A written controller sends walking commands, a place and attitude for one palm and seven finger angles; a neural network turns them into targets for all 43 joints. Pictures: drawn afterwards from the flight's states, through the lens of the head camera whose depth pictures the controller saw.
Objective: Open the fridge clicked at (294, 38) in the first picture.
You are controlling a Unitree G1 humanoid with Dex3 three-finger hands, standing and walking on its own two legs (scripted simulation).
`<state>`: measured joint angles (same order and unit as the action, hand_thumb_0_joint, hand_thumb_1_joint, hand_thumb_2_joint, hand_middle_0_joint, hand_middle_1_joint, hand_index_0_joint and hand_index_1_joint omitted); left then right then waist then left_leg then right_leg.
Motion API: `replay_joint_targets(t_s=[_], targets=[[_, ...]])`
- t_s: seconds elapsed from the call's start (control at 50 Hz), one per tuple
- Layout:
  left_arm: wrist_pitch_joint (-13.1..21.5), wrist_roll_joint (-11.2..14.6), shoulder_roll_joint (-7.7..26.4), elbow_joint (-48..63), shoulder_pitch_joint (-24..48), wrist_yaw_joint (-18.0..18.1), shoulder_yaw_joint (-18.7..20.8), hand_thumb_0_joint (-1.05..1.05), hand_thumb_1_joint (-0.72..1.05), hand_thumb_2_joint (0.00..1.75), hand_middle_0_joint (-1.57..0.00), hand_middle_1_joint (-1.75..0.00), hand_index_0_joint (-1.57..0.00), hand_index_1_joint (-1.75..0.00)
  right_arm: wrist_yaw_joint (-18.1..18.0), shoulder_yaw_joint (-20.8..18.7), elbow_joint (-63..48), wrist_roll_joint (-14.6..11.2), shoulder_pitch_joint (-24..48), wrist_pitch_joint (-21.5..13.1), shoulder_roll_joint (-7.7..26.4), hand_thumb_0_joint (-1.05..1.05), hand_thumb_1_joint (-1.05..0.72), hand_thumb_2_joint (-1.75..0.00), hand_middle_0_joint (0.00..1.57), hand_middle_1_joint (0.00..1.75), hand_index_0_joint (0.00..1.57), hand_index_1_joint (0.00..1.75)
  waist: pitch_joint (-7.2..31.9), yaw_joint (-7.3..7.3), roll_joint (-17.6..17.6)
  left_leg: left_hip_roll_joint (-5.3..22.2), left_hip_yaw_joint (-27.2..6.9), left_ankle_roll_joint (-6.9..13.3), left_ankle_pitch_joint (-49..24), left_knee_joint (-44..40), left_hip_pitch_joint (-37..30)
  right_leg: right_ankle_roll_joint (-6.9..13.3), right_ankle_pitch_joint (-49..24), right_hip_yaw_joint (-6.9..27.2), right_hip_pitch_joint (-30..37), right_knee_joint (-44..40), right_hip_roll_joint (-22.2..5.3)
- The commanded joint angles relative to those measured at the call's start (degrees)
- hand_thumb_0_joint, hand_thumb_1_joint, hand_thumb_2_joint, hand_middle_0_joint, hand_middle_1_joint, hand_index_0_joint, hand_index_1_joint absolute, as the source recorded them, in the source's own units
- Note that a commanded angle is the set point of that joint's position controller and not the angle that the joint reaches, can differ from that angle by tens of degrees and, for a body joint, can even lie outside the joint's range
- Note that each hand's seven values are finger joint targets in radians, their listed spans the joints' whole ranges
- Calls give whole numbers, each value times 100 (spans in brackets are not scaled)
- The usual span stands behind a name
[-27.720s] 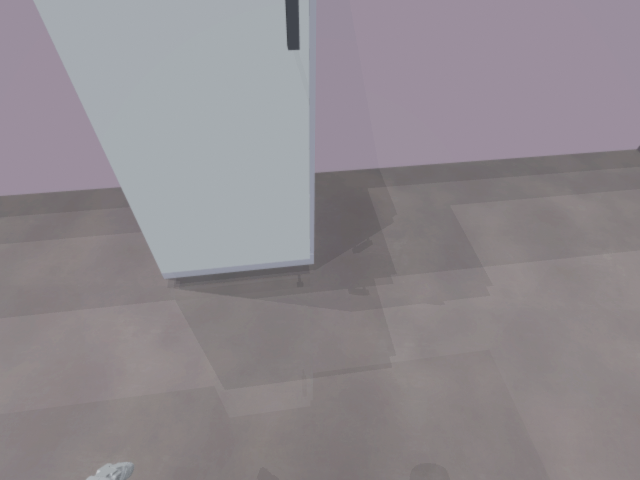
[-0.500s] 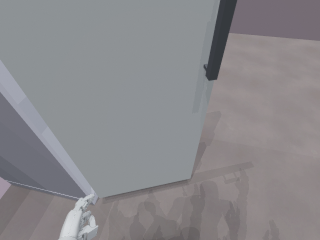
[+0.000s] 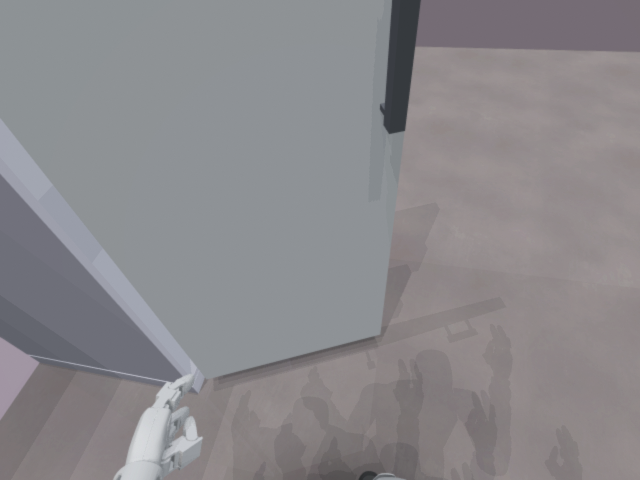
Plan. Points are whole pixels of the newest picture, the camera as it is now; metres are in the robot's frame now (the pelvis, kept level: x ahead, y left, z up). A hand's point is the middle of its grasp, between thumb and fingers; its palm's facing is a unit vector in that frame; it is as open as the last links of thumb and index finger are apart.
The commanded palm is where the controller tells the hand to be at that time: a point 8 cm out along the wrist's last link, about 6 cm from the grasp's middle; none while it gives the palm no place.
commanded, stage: step back with the hand held close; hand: right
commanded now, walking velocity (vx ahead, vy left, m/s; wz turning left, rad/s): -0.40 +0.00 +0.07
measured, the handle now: (396, 33) +0.60 -0.08 +0.26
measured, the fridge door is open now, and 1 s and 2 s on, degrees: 65 65 65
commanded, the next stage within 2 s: stop stepping back and stand still in 0.10 s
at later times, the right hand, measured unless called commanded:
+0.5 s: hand out of the picture +0.13 -0.27 +0.17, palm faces +0.27 +0.83 -0.48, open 7.5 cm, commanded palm +0.11 -0.30 +0.18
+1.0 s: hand out of the picture +0.15 -0.31 +0.16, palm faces +0.39 +0.83 -0.39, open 7.4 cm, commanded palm none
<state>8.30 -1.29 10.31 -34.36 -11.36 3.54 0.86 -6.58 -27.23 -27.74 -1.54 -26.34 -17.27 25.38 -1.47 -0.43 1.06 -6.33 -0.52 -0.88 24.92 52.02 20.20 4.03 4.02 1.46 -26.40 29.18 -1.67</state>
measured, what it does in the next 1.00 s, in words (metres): steps on the spot: left foot, then right foot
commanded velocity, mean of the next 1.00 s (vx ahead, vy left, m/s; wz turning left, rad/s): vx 0.00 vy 0.02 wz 0.00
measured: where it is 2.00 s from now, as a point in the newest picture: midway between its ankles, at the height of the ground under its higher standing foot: outside the picture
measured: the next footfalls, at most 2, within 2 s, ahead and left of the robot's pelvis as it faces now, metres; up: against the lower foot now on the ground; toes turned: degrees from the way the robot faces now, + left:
left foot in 0.14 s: -0.04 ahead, +0.08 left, +0.00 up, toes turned +0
right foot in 0.58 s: +0.01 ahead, -0.13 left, +0.00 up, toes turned +6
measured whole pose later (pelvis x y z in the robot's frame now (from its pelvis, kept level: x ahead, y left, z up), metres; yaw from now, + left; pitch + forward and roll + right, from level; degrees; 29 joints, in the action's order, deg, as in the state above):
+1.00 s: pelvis -0.07 -0.05 +0.00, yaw +6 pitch -1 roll +2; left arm 7.6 -0.9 11.3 -39.1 -14.6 4.0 -1.5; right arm -7.1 -23.2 -21.4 -2.5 -28.4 -12.7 22.0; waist 2.8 -2.1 -0.6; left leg -2.5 0.4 0.8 17.2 27.3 9.4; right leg 2.4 14.1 0.3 -16.9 31.6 1.1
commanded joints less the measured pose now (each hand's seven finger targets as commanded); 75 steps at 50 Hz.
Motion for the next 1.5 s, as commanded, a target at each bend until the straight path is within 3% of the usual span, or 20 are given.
replay_joint_targets(t_s=[0.0, 0.12, 0.16, 0.22, 0.26, 0.34, 0.42, 0.5, 0.6, 0.74, 0.82, 0.96, 0.98, 1.0, 1.08, 1.16, 1.22, 1.26, 1.36, 1.48], targets=[[456, 32, 764, 632, 381, -45, 267, 0, 90, 90, -20, -30, -20, -30, -148, -174, -1434, -216, -80, -298, 601, 0, -90, -90, 20, 30, 20, 30, 1172, -83, 1252, 113, 340, 197, 776, -1333, -575, 29, 2068, 1090, 1092, -2161, -1221], [159, -122, 600, 398, 362, 95, 108, 0, 90, 90, -20, -30, -20, -30, -223, -474, -1369, -209, 873, -330, 1421, 0, -90, -90, 20, 30, 20, 30, 1149, 5, -481, 2201, -1196, 819, -2006, -4104, 552, -657, 484, -45, 2401, 805, -456], [223, 17, 637, 440, 530, 190, 179, 0, 90, 90, -20, -30, -20, -30, -147, -223, -1219, -171, 1216, -239, 1248, 0, -90, -90, 20, 30, 20, 30, 1075, 10, -1563, 1959, -575, 647, -2389, -3615, 572, -613, 997, -286, 2157, 1114, 69], [110, 99, 821, 662, 632, 215, 90, 0, 90, 90, -20, -30, -20, -30, -68, -351, -813, -210, 190, 168, 1045, 0, -90, -90, 20, 30, 20, 30, 901, 73, 272, 834, 279, 48, -2100, -2333, 392, -369, -1097, 114, 2277, -361, -236], [208, 104, 968, 910, 749, 151, 146, 0, 90, 90, -20, -30, -20, -30, -14, -572, -1091, -295, -93, 88, 1152, 0, -90, -90, 20, 30, 20, 30, 1101, -120, 1785, 73, 222, 77, 666, -1383, -506, -222, 1857, 1617, 1395, -2283, -1034], [147, 17, 868, 1017, 415, 19, 131, 0, 90, 90, -20, -30, -20, -30, -38, -764, -1648, -351, -1143, 139, 1147, 0, -90, -90, 20, 30, 20, 30, 1129, -143, 1366, -40, 574, 368, 397, -2712, -2025, -853, 3047, 586, 105, -2227, -405], [-2, 26, 774, 766, 329, 38, 136, 0, 90, 90, -20, -30, -20, -30, -180, -798, -1748, -329, -894, 276, 1194, 0, -90, -90, 20, 30, 20, 30, 475, -7, -1269, 2459, -1913, 1386, 1422, -4499, 863, -532, 1338, 117, 735, 2460, 246], [230, 73, 916, 346, 114, 217, 122, 0, 90, 90, -20, -30, -20, -30, -292, -83, -299, -59, 737, 337, 597, 0, -90, -90, 20, 30, 20, 30, -142, 224, -108, 1576, -586, 619, 243, -3413, 458, -307, 1179, -103, 1142, 305, -66], [530, 99, 950, 483, 260, 292, 104, 0, 90, 90, -20, -30, -20, -30, -215, 115, -1039, -46, 1009, 107, 721, 0, -90, -90, 20, 30, 20, 30, 407, 103, 1159, 401, 41, 22, -360, -1738, -221, -7, 1826, 2069, 1412, -1803, -972], [464, -36, 816, 673, 319, 70, 66, 0, 90, 90, -20, -30, -20, -30, -181, -390, -1181, 32, -354, 61, 881, 0, -90, -90, 20, 30, 20, 30, 504, -37, 886, 486, 88, 267, -513, -3052, -1801, -218, 2755, 668, 119, -1562, -414], [260, 5, 742, 568, 193, 78, 130, 0, 90, 90, -20, -30, -20, -30, -173, -441, -595, -137, -216, 138, 822, 0, -90, -90, 20, 30, 20, 30, 347, 58, -710, 1721, -1684, 918, 718, -4140, -237, -374, 1432, 6, 703, 809, 50], [342, 92, 884, 555, 483, 194, 27, 0, 90, 90, -20, -30, -20, -30, -139, -41, -552, -76, 651, 112, 731, 0, -90, -90, 20, 30, 20, 30, 431, -12, 562, 721, -212, 124, -1695, -2778, -549, -160, -318, 613, 1580, -779, -385], [361, 119, 2013, -771, 529, -324, 431, 0, 90, 90, -20, -30, -20, -30, 567, 1989, 3669, 399, 372, 1090, -310, 0, -90, -90, 20, 30, 20, 30, 212, 267, 585, 1018, 170, 179, -2896, -1526, -216, 18, -2583, 1083, 1115, 35, -585], [-78, 146, 1839, -656, 174, -306, 466, 0, 90, 90, -20, -30, -20, -30, 631, 1834, 3747, 333, 371, 1559, -299, 0, -90, -90, 20, 30, 20, 30, 522, 171, 545, 834, 73, 153, -1637, -1133, -221, 171, -3371, 1046, 1296, -181, -828], [-423, -145, 1681, -596, 55, -189, 297, 0, 90, 90, -20, -30, -20, -30, 610, 2138, 4703, 328, 961, 1701, -435, 0, -90, -90, 20, 30, 20, 30, 827, 136, -408, 615, -462, 116, 652, -5, 584, 1044, -3125, 2111, 1786, -401, -1450], [-637, -25, 1596, -811, 604, -237, 221, 0, 90, 90, -20, -30, -20, -30, 632, 2244, 6227, 332, 882, 1725, -1, 0, -90, -90, 20, 30, 20, 30, 821, -226, -133, 737, -490, 185, -930, -2234, -1481, 314, -341, 1206, 445, -335, -586], [-831, -18, 1241, -1190, 229, -303, 178, 0, 90, 90, -20, -30, -20, -30, 667, 2379, 6862, 349, 1638, 1753, 323, 0, -90, -90, 20, 30, 20, 30, -11, 290, -57, 1955, -1949, 953, 1378, -3893, 441, -228, 2026, 325, 879, 514, 349], [-897, -32, 1255, -1514, -52, -233, 233, 0, 90, 90, -20, -30, -20, -30, 621, 2422, 7211, 312, 2052, 1744, 164, 0, -90, -90, 20, 30, 20, 30, -97, 374, -686, 1717, -1723, 999, 841, -3972, 783, -244, 1408, 189, 1440, 925, 341], [-800, -28, 1351, -1992, -45, -173, 180, 0, 90, 90, -20, -30, -20, -30, 610, 2442, 8255, 265, 1280, 1777, -238, 0, -90, -90, 20, 30, 20, 30, 47, 24, 1124, 770, -531, 433, -226, -2849, -655, 18, 2188, 1516, 639, -1236, -521], [-729, 28, 1422, -2387, -149, -144, 241, 0, 90, 90, -20, -30, -20, -30, 630, 2474, 8881, 250, 1101, 1645, -173, 0, -90, -90, 20, 30, 20, 30, 237, -2, 186, 1010, -627, 506, -829, -3200, -1123, -18, 1526, 1138, 884, -1144, -340]])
